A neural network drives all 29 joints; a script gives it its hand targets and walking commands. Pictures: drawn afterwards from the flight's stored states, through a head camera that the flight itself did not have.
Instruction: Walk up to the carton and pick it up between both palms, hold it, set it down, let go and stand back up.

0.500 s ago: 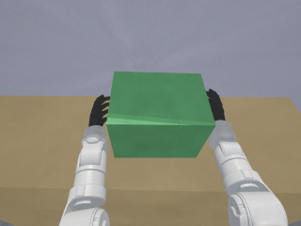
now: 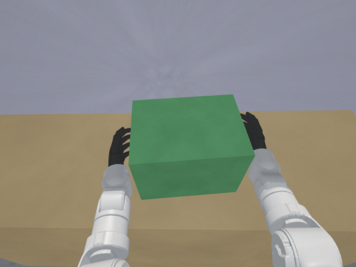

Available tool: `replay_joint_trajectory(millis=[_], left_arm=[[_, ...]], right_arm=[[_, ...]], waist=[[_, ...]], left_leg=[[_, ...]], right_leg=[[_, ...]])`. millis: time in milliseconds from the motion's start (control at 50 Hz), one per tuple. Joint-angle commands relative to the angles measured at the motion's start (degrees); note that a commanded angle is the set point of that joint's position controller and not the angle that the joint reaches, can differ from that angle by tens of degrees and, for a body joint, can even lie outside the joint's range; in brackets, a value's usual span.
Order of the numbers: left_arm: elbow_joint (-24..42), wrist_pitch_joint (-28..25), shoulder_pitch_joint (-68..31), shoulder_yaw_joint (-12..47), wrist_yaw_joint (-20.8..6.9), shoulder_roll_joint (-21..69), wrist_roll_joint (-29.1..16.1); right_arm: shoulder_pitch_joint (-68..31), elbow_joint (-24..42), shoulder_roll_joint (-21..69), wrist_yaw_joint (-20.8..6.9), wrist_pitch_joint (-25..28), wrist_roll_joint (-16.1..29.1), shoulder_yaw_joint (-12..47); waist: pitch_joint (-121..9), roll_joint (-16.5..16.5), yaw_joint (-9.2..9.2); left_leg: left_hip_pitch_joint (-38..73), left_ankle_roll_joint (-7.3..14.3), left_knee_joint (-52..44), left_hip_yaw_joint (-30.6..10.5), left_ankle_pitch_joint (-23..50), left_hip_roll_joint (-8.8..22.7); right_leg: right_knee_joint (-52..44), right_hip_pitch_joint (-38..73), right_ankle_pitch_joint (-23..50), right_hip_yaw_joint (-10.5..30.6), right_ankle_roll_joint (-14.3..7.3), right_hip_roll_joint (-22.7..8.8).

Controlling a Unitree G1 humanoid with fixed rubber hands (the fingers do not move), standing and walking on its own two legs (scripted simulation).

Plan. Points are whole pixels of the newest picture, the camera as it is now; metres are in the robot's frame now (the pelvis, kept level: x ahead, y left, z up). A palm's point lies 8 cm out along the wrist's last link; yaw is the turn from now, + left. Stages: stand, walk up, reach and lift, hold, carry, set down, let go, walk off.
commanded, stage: set down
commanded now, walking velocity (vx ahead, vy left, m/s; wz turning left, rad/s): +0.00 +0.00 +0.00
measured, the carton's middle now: (186, 148) +0.37 +0.01 +0.06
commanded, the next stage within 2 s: none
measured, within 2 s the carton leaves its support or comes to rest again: rests again in 1.30 s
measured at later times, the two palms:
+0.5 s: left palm (126, 172) +0.33 +0.16 +0.01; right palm (256, 155) +0.37 -0.17 +0.02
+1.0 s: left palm (134, 181) +0.33 +0.15 -0.04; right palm (253, 160) +0.38 -0.18 -0.02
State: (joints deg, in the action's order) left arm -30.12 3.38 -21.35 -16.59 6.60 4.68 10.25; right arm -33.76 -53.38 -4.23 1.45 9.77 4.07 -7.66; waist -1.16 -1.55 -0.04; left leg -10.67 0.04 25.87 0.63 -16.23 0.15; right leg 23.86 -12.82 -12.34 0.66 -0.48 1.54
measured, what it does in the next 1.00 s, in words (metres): stands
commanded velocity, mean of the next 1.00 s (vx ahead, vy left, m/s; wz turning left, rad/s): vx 0.00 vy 0.00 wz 0.00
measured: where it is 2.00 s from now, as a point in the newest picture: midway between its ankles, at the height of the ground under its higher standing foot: outside the picture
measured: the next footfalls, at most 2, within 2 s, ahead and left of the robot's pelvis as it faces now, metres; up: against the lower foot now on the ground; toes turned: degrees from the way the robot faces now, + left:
none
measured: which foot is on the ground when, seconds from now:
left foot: down 0.00-1.00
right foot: down 0.00-1.00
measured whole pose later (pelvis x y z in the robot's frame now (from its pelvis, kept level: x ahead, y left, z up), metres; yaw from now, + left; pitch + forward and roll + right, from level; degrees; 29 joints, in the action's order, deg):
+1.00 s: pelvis +0.00 -0.01 -0.01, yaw +0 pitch +19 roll +0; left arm -50.6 -25.6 -23.2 -16.6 11.8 5.0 8.3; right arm -34.8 -60.4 -6.7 -1.3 25.7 0.7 -7.7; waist -6.0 -2.2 0.0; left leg -31.2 -0.2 25.9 0.6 -13.6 0.3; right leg 23.9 -33.3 -9.6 0.5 -0.8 1.6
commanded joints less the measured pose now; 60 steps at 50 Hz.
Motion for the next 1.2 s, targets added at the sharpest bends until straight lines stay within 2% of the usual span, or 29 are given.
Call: replay_joint_trajectory(millis=[0, 20, 40, 60, 80, 100, 140, 160, 200, 220, 300, 400, 440, 520, 560, 580, 620, 720, 740, 780, 860, 920, 960, 1040, 1060, 1080, 1100, 1120, 1180], left_arm=[[4.22, -6.33, -38.44, 25.2, -1.28, 34.08, 0.09], [3.94, -7.0, -39.88, 24.7, -0.99, 34.8, 0.49], [2.38, -7.57, -38.66, 23.64, -0.95, 34.23, 1.33], [1.94, -8.29, -39.73, 25.09, -0.79, 34.61, 0.22], [1.84, -8.79, -40.81, 24.34, -0.48, 33.61, 0.82], [0.21, -8.91, -40.22, 23.73, -0.62, 33.56, 0.99], [0.24, -10.24, -39.78, 23.95, -0.5, 34.49, 1.05], [-0.24, -10.87, -39.48, 23.34, -0.34, 34.15, 1.35], [-1.75, -11.33, -39.93, 23.07, 0.01, 35.03, 1.75], [-2.08, -11.66, -38.83, 22.94, -0.15, 34.02, 2.15], [-3.4, -15.04, -38.96, 23.67, 0.18, 34.73, 0.82], [-5.2, -19.13, -41.74, 23.98, 0.43, 34.72, 1.04], [-7.41, -20.35, -40.13, 21.76, 0.77, 33.99, 1.9], [-7.73, -23.54, -39.35, 22.54, 0.89, 33.94, 1.1], [-10.17, -25.02, -40.16, 20.9, 0.78, 33.4, 1.97], [-10.1, -25.65, -41.5, 22.49, 0.7, 34.82, 1.16], [-11.01, -26.68, -39.52, 21.68, 0.94, 34.99, 1.63], [-12.1, -30.82, -39.66, 21.13, 0.96, 34.26, 1.03], [-10.46, -31.75, -41.6, 22.86, 1.17, 34.79, -0.2], [-14.44, -31.93, -39.82, 21.23, 0.52, 35.23, 1.04], [-14.38, -34.87, -37.08, 22.3, 0.83, 35.62, 0.16], [-16.56, -35.82, -35.96, 21.43, 0.27, 35.49, -0.31], [-18.0, -35.81, -34.91, 19.79, -0.08, 34.14, 0.7], [-15.56, -37.36, -36.39, 23.2, -0.06, 36.94, -1.17], [-16.71, -37.16, -34.7, 21.97, 0.02, 35.45, -0.5], [-17.25, -37.35, -33.97, 22.47, -0.13, 36.7, -0.84], [-17.03, -37.57, -32.5, 21.56, -0.19, 34.74, -0.64], [-16.9, -37.77, -34.08, 21.42, -0.37, 35.24, -0.18], [-18.3, -38.58, -32.05, 21.07, -0.48, 34.44, 0.24]], right_arm=[[-29.87, 8.2, 27.91, -9.2, 4.22, -6.16, 14.62], [-29.4, 6.14, 28.36, -9.53, 4.11, -6.73, 13.56], [-31.84, 7.82, 28.8, -9.71, 5.02, -6.19, 14.25], [-32.75, 9.09, 28.56, -9.53, 5.63, -6.2, 14.37], [-32.69, 7.77, 27.81, -9.84, 5.38, -6.25, 15.24], [-31.62, 5.25, 27.04, -9.73, 5.4, -7.29, 13.22], [-31.07, 4.85, 27.47, -10.02, 6.36, -7.17, 12.53], [-31.47, 3.16, 27.69, -10.23, 6.53, -6.89, 13.31], [-31.17, 2.08, 26.22, -10.41, 6.83, -8.4, 11.27], [-31.28, 2.8, 26.74, -10.4, 7.42, -7.94, 11.04], [-33.97, 4.95, 27.66, -9.82, 10.03, -7.07, 12.66], [-33.72, 3.86, 28.6, -9.82, 11.65, -9.88, 11.65], [-32.09, 2.74, 28.21, -9.88, 11.79, -10.2, 11.86], [-30.47, 1.65, 28.8, -9.68, 13.08, -10.92, 12.55], [-31.47, 1.2, 29.63, -9.83, 13.22, -11.8, 12.54], [-31.47, 0.85, 29.32, -9.76, 13.84, -12.74, 11.34], [-30.66, 0.77, 29.72, -10.15, 14.08, -13.12, 11.79], [-31.32, 1.62, 32.06, -9.55, 16.4, -13.61, 13.98], [-30.53, 0.41, 32.05, -9.67, 16.82, -13.61, 12.76], [-29.78, -1.61, 31.97, -9.59, 16.66, -14.75, 12.21], [-29.98, 2.21, 33.27, -9.49, 18.52, -13.96, 16.2], [-28.05, -1.04, 33.85, -9.41, 18.53, -14.61, 16.35], [-27.01, -1.62, 33.12, -9.09, 18.76, -14.46, 16.3], [-26.69, -2.83, 34.55, -9.13, 19.97, -15.2, 17.1], [-27.85, -1.0, 34.85, -9.21, 20.08, -14.2, 18.94], [-26.62, -0.97, 34.19, -8.81, 20.41, -14.75, 17.86], [-25.5, -1.44, 33.95, -8.98, 20.39, -14.99, 18.62], [-25.37, -2.04, 35.38, -8.66, 20.83, -15.4, 17.83], [-24.97, -1.26, 34.47, -8.71, 21.44, -15.4, 19.22]], waist=[[-25.39, -0.94, 5.71], [-25.78, -1.61, 5.26], [-26.89, -0.67, 6.59], [-28.22, -0.48, 5.27], [-27.97, -1.02, 7.13], [-25.54, -1.07, 5.48], [-26.89, -1.58, 5.49], [-25.49, -1.48, 6.62], [-26.42, -3.1, 5.89], [-25.92, -1.51, 6.15], [-31.41, -1.21, 6.6], [-34.51, -0.9, 5.2], [-35.26, -0.95, 6.87], [-40.39, -0.53, 5.75], [-40.12, -0.52, 6.96], [-42.14, -0.06, 5.26], [-42.83, -0.01, 6.26], [-48.78, 0.45, 7.81], [-50.59, -0.91, 5.62], [-47.95, 0.79, 5.63], [-55.02, 0.75, 7.48], [-53.6, 2.07, 5.75], [-50.99, 1.8, 6.53], [-54.96, 1.13, 4.55], [-55.81, 2.13, 7.31], [-53.46, 1.35, 5.1], [-53.93, 2.17, 6.38], [-53.88, 1.77, 5.19], [-53.44, 1.68, 6.32]], left_leg=[[10.62, -4.98, -2.25, 0.22, 37.74, 2.81], [11.62, -5.3, -2.08, 0.05, 37.96, 3.12], [11.82, -5.04, -1.22, 0.18, 38.63, 3.05], [10.72, -5.02, -1.12, -0.29, 38.86, 3.02], [8.72, -4.87, -1.0, -0.07, 38.8, 2.87], [9.28, -4.66, -1.63, 0.15, 35.12, 2.7], [11.58, -5.47, -0.93, 0.45, 39.67, 3.15], [10.0, -5.22, -0.83, 0.42, 39.02, 3.2], [10.36, -5.73, -1.48, 0.57, 36.12, 3.45], [9.22, -5.16, -1.35, 0.47, 34.63, 3.52], [9.13, -5.69, 0.75, 0.3, 42.23, 3.43], [7.12, -5.23, 1.43, 0.29, 38.96, 3.59], [6.69, -5.16, 2.32, 0.65, 40.34, 3.58], [4.07, -4.92, 2.81, 0.7, 41.74, 3.43], [1.61, -4.63, 2.19, 1.44, 37.69, 3.23], [2.09, -4.63, 2.69, 0.6, 37.63, 3.39], [3.27, -4.39, 2.92, 0.59, 37.76, 3.4], [-1.98, -4.46, 4.59, 1.33, 38.69, 3.36], [-1.36, -4.87, 5.13, 0.93, 38.78, 3.25], [-3.42, -4.08, 4.44, 0.67, 35.14, 3.13], [-7.66, -4.19, 5.7, 1.63, 39.56, 2.39], [-10.31, -3.67, 5.51, 0.87, 36.76, 2.02], [-10.55, -3.88, 5.2, 1.2, 35.28, 2.24], [-8.94, -4.35, 7.68, -0.26, 40.51, 2.45], [-9.4, -4.04, 7.98, -0.04, 42.04, 2.38], [-9.34, -4.37, 7.89, 0.37, 42.08, 2.03], [-9.93, -4.21, 7.88, 0.4, 42.92, 2.22], [-10.35, -4.35, 8.64, 0.05, 41.86, 2.0], [-11.43, -4.12, 8.24, 0.23, 41.8, 1.81]], right_leg=[[-6.62, 0.08, 16.31, -4.3, -2.7, 3.14], [-6.63, -1.44, 15.06, -4.71, -2.83, 3.4], [-6.41, -1.31, 15.29, -4.35, -2.98, 3.1], [-6.37, -2.01, 16.25, -4.62, -3.03, 3.17], [-5.77, -0.64, 16.21, -3.82, -3.04, 2.83], [-6.4, -1.48, 13.65, -4.24, -2.88, 2.71], [-5.76, -2.37, 15.52, -4.32, -2.93, 3.05], [-5.92, -2.61, 14.06, -3.97, -3.53, 2.68], [-6.47, -4.65, 10.85, -4.48, -3.7, 3.06], [-6.17, -4.43, 9.6, -4.12, -3.77, 2.95], [-5.09, -4.0, 17.18, -4.3, -3.54, 3.18], [-4.36, -6.75, 14.11, -3.96, -3.65, 3.14], [-3.99, -6.36, 14.31, -3.47, -3.5, 3.11], [-3.0, -4.2, 19.58, -2.76, -3.14, 2.78], [-2.53, -3.93, 17.23, -2.15, -3.36, 2.36], [-2.27, -5.58, 17.2, -3.32, -2.97, 2.68], [-2.45, -7.39, 15.47, -3.1, -3.05, 2.89], [-0.3, -3.49, 20.69, -2.3, -2.79, 2.55], [0.03, -4.45, 21.81, -2.52, -2.99, 2.89], [0.27, -4.83, 18.06, -2.42, -2.5, 2.18], [2.81, -1.07, 29.6, -1.12, -1.72, 1.79], [3.8, 0.44, 29.83, -1.64, -1.27, 1.62], [3.53, -0.25, 28.93, -1.58, -1.52, 1.66], [5.18, -2.52, 31.48, -1.99, -1.48, 2.22], [5.21, -1.96, 33.69, -1.39, -1.49, 2.06], [4.76, -1.11, 34.72, -1.55, -1.43, 2.03], [5.2, -0.44, 35.85, -1.08, -1.25, 1.87], [5.3, -0.36, 34.57, -1.61, -1.62, 2.2], [6.02, -0.72, 35.35, -1.27, -1.31, 1.9]])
